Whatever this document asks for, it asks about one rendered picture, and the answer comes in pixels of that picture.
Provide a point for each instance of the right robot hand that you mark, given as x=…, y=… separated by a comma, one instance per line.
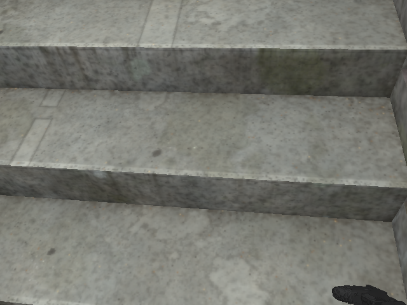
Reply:
x=359, y=295

